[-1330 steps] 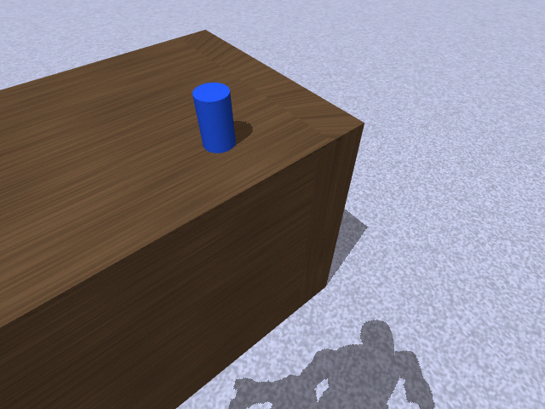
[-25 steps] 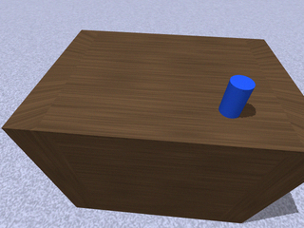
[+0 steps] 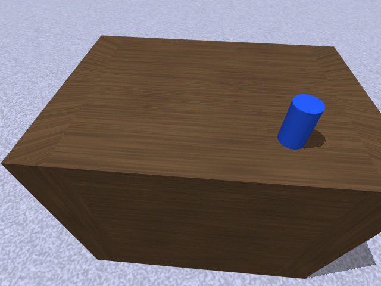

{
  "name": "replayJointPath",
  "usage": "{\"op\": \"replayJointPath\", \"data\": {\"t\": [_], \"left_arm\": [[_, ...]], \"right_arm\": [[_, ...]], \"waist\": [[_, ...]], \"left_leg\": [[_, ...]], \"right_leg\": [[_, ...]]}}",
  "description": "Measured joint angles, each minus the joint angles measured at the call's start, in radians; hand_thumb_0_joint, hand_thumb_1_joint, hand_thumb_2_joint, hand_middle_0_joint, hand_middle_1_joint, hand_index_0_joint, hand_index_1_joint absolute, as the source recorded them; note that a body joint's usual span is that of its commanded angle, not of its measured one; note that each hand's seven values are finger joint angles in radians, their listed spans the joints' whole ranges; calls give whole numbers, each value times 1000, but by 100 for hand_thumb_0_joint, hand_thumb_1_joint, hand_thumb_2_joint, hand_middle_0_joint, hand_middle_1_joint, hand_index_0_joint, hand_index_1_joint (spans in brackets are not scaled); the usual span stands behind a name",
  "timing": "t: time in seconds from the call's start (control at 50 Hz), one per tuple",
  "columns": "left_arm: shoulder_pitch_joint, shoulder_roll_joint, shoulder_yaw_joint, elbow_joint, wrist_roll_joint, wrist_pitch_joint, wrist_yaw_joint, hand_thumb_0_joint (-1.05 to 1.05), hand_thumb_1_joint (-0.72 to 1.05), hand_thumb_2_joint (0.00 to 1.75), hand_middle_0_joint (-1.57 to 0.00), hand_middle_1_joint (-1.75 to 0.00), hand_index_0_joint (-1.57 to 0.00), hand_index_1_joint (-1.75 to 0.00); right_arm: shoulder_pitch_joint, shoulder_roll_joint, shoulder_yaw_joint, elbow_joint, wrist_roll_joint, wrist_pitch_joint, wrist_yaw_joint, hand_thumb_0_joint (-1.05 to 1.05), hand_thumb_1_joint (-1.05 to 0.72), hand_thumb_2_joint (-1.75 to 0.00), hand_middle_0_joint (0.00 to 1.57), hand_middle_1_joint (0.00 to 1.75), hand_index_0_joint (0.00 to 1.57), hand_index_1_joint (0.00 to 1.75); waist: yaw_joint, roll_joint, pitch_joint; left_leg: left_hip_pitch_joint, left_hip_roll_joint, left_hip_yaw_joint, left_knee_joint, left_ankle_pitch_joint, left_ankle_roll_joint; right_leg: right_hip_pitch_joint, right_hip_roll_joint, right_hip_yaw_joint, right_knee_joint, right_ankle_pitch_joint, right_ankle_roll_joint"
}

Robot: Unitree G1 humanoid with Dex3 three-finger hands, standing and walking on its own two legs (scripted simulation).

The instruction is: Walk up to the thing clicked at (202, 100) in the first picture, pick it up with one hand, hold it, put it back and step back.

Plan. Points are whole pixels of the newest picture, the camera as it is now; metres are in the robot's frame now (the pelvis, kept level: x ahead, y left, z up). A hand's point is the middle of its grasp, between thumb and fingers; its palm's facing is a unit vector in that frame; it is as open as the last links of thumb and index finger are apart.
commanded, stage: home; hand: right
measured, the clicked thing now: (299, 122) +0.49 -0.24 +0.08
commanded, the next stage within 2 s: stand in 0.14 s
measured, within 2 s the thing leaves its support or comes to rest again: neither
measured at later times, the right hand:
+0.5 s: hand out of the picture +0.08 -0.25 -0.16, palm faces -0.04 +0.93 -0.35, open 14.0 cm
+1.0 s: hand out of the picture +0.08 -0.25 -0.16, palm faces -0.03 +0.94 -0.35, open 7.4 cm
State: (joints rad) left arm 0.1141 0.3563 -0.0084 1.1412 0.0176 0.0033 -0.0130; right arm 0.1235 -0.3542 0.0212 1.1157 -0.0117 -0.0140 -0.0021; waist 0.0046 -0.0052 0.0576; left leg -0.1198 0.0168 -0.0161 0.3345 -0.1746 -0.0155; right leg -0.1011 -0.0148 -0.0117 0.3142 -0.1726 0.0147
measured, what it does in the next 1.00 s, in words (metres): stands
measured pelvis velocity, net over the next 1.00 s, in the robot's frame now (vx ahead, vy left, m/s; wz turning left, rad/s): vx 0.01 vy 0.00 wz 0.00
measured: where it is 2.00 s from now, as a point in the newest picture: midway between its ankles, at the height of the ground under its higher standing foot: outside the picture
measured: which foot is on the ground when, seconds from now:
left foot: down 0.00-1.00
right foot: down 0.00-1.00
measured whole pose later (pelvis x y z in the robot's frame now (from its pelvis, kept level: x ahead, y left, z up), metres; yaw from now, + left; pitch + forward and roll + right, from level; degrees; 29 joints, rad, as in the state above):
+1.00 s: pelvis +0.01 +0.00 +0.00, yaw +0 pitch -2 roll +0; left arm 0.12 0.35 -0.01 1.13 0.02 0.00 -0.01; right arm 0.12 -0.35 0.01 1.12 -0.01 -0.01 0.00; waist 0.00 0.00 0.05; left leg -0.11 0.01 -0.01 0.32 -0.18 -0.01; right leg -0.09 -0.02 -0.01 0.30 -0.18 0.02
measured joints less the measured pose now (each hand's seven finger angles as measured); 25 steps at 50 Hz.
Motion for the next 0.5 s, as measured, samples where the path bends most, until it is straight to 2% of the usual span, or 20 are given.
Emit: {"op": "replayJointPath", "data": {"t": [0.32, 0.4, 0.5], "left_arm": [[5, -2, 0, -3, -1, -1, 2, 1, 91, 90, -21, -30, -21, -30], [4, -3, 0, -6, -1, -2, 2, 1, 91, 90, -21, -30, -21, -30], [3, -3, 0, -8, -2, -4, 3, 1, 91, 90, -21, -30, -21, -30]], "right_arm": [[-1, 3, -4, 5, 1, -1, 1, 0, 50, -8, 8, 7, 8, 8], [-4, 1, -5, 6, 2, 1, 1, 0, 37, -21, 13, 15, 13, 16], [-6, 2, -5, 3, 2, 0, 1, 0, 9, -48, 17, 23, 18, 24]], "waist": [[-2, 0, 0], [-1, 1, -2], [-3, 1, -4]], "left_leg": [[1, -3, 0, -6, -1, 2], [1, -3, 1, -7, -3, 2], [4, -3, 1, -7, -5, 3]], "right_leg": [[0, -3, 0, -4, -3, 2], [0, -3, 1, -5, -4, 2], [3, -3, 1, -7, -5, 2]]}}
